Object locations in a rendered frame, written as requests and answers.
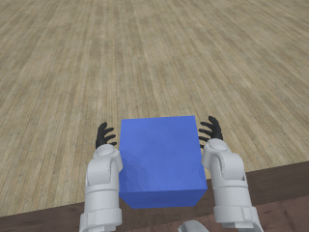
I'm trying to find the right robot forearm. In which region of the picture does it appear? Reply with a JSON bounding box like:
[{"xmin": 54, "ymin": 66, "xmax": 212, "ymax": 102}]
[{"xmin": 201, "ymin": 138, "xmax": 264, "ymax": 232}]

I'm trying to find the carton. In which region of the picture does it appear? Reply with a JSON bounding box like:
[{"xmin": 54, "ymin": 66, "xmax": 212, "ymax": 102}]
[{"xmin": 119, "ymin": 115, "xmax": 208, "ymax": 209}]

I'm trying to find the robot right hand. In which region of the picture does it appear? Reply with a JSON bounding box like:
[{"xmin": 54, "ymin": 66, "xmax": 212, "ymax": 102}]
[{"xmin": 198, "ymin": 116, "xmax": 223, "ymax": 149}]

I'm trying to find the robot left hand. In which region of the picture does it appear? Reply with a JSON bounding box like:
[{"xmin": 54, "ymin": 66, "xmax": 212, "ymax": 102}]
[{"xmin": 96, "ymin": 122, "xmax": 117, "ymax": 149}]

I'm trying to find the robot right thigh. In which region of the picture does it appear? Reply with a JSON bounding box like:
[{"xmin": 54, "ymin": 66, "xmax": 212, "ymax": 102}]
[{"xmin": 178, "ymin": 220, "xmax": 209, "ymax": 232}]

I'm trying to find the left robot forearm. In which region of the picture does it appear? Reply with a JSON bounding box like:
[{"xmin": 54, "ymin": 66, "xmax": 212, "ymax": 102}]
[{"xmin": 79, "ymin": 144, "xmax": 124, "ymax": 232}]

